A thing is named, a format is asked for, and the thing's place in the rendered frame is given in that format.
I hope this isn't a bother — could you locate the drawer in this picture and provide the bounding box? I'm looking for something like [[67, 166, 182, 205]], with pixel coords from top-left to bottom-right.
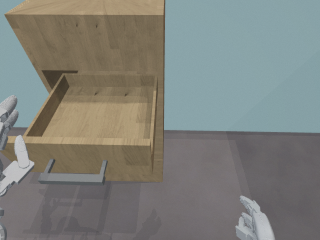
[[0, 73, 158, 175]]

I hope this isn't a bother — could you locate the robot right hand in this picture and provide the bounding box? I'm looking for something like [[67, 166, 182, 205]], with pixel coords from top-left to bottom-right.
[[235, 195, 275, 240]]

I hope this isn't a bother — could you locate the handle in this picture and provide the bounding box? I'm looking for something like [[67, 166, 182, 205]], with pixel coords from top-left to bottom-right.
[[37, 158, 108, 186]]

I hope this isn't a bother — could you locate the robot left hand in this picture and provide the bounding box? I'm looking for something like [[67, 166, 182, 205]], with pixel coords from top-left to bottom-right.
[[0, 95, 35, 198]]

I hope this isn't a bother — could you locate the cabinet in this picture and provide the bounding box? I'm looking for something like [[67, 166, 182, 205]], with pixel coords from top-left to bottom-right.
[[4, 0, 165, 182]]

